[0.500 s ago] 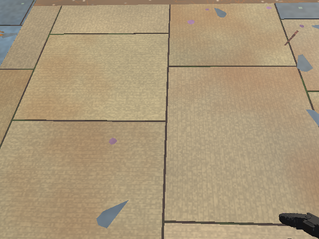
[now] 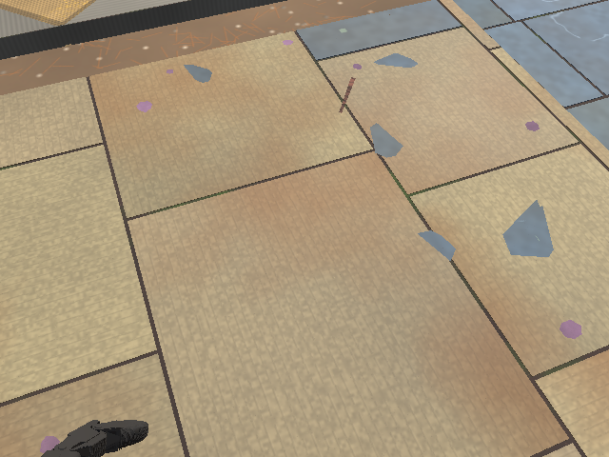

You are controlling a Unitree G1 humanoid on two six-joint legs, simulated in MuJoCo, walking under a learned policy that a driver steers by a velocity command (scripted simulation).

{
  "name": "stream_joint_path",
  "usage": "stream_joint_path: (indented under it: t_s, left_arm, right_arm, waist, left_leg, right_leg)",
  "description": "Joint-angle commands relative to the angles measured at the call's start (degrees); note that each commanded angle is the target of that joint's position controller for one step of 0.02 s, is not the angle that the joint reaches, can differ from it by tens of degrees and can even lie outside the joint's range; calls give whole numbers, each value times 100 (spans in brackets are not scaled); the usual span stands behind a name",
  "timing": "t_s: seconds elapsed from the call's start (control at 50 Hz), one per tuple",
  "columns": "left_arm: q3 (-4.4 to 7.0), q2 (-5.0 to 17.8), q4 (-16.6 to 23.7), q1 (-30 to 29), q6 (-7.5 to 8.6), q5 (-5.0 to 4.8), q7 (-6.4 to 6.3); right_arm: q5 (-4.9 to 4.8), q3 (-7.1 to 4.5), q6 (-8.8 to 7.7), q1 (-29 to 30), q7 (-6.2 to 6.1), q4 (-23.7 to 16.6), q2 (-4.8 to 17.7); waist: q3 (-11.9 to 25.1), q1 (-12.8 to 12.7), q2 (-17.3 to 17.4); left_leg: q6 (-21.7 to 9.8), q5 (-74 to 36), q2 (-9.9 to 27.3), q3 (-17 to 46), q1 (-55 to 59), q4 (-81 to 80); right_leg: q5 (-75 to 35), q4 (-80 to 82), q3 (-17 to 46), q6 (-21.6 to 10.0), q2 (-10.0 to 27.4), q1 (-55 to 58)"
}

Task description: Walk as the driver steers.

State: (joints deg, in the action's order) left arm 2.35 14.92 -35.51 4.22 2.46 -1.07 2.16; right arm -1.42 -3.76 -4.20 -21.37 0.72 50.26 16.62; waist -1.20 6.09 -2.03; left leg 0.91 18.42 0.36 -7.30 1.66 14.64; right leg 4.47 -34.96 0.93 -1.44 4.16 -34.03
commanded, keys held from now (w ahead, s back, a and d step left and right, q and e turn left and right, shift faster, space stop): w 1.00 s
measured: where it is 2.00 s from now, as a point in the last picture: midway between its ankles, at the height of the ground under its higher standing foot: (250, 204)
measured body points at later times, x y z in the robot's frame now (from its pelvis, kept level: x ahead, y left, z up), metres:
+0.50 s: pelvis +0.28 -0.01 +0.00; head +0.30 -0.01 +0.45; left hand +0.29 +0.27 -0.12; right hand +0.48 -0.25 -0.09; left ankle +0.46 +0.12 -0.71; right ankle +0.16 -0.13 -0.74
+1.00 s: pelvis +0.55 +0.01 +0.01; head +0.57 +0.01 +0.46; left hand +0.76 +0.25 -0.08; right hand +0.55 -0.27 -0.12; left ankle +0.46 +0.12 -0.74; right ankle +0.73 -0.14 -0.70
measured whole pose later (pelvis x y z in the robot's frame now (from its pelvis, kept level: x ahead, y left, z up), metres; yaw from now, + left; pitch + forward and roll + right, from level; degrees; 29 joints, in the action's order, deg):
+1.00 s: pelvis +0.55 +0.01 +0.01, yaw +0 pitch +2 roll +2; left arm 2.4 15.0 -42.5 4.2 3.8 -0.8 1.1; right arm -0.8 -2.7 -4.2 -19.7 0.4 52.1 16.0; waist -0.7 5.0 -2.2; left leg -2.2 14.5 -3.0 -2.5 0.0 12.5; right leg -2.8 -33.4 1.6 0.4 5.6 -35.7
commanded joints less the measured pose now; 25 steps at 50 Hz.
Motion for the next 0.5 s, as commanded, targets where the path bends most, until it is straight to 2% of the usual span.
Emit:
stream_joint_path:
  t_s: [0.02,0.04,0.06,0.08,0.1,0.12,0.14,0.16,0.18,0.22,0.26,0.3,0.36,0.44,0.5]
  left_arm:
    - [198,592,462,-107,120,20,26]
    - [315,774,244,594,116,54,2]
    - [467,1090,-15,1487,88,72,-61]
    - [597,1752,-90,2227,54,178,-147]
    - [536,1602,-130,2309,53,80,-129]
    - [407,1247,-125,1998,78,70,-103]
    - [338,1038,-114,1656,94,62,-103]
    - [276,859,-122,1313,112,75,-83]
    - [228,691,-101,1062,146,110,-67]
    - [240,677,-139,888,220,127,-65]
    - [275,787,-254,934,297,117,-87]
    - [296,852,-384,1072,309,111,-136]
    - [320,963,-540,1278,271,83,-195]
    - [369,1109,-835,1697,211,5,-218]
    - [406,1167,-992,1752,129,-26,-254]
  right_arm:
    - [-77,-250,34,178,-45,-194,1173]
    - [-93,-222,60,231,-62,-170,1135]
    - [-21,-135,47,199,-88,-194,941]
    - [161,75,-44,-145,-53,-450,379]
    - [116,119,-170,-189,-18,-390,354]
    - [-72,-34,-237,260,25,-497,854]
    - [-122,-20,-260,658,33,-610,836]
    - [-30,-18,-240,783,10,-601,765]
    - [48,-48,-177,721,-5,-558,747]
    - [65,-11,-44,484,0,-457,523]
    - [103,11,31,648,-29,-510,432]
    - [145,40,32,1044,-30,-623,374]
    - [117,108,-28,1645,45,-748,248]
    - [60,131,-74,2251,154,-942,302]
    - [69,94,-107,2296,224,-1025,447]
  waist:
    - [-10,-505,775]
    - [417,-913,718]
    - [1009,-1305,598]
    - [1928,-1309,-652]
    - [2569,-1265,-1180]
    - [1755,-1296,-716]
    - [1083,-1171,-539]
    - [636,-963,-246]
    - [426,-755,-306]
    - [347,-512,-350]
    - [195,-453,-226]
    - [52,-543,-116]
    - [-115,-755,-114]
    - [-267,-975,-117]
    - [-254,-881,-169]
  left_leg:
    - [-925,-3643,1526,697,14,221]
    - [-781,-4456,1327,436,-150,1056]
    - [-563,-4111,1068,212,-886,2236]
    - [-183,-1597,407,79,-3029,4551]
    - [-92,1470,-142,915,-4060,5750]
    - [-169,1287,223,1193,-4671,6144]
    - [-234,801,474,1045,-4765,5972]
    - [-213,378,663,983,-4559,5585]
    - [-180,68,813,1037,-4190,5246]
    - [-76,-263,855,1024,-3726,5000]
    - [34,-638,859,1016,-3855,4591]
    - [98,-1260,857,1023,-4044,3869]
    - [77,-2187,673,887,-3830,2669]
    - [-38,-2388,489,848,-3720,1865]
    - [-271,-1833,415,869,-3670,1544]
  right_leg:
    - [306,478,-322,-270,-306,676]
    - [82,738,-480,-431,-494,1744]
    - [-94,578,-217,-615,-304,3224]
    - [34,526,2146,-1401,1291,5469]
    - [680,1496,4139,-1938,1937,5855]
    - [1041,1632,3485,-1671,1723,5270]
    - [866,1710,2642,-1470,1448,4476]
    - [480,1895,2075,-1349,1189,3676]
    - [135,2098,1693,-1261,992,3085]
    - [-177,2455,1356,-1309,885,2504]
    - [-552,2647,1029,-1366,866,2341]
    - [-681,2729,745,-1316,795,2403]
    - [-550,2780,349,-1118,631,2411]
    - [-277,2636,341,-1022,849,2897]
    - [-653,2278,436,-883,1092,3476]
Keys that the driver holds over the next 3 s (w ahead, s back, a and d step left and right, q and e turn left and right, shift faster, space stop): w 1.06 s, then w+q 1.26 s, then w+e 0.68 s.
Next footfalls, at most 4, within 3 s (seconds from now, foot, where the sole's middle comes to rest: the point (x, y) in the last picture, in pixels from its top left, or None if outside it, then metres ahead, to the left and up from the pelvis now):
0.06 right None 0.20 -0.13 -0.77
0.58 left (238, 447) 0.50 0.12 -0.77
1.10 right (335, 317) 0.79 -0.13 -0.77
1.66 left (222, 242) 1.05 0.14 -0.77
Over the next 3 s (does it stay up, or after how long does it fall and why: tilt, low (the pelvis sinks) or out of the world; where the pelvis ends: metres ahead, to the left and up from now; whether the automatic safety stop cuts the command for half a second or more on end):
stays up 1.52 0.37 0.00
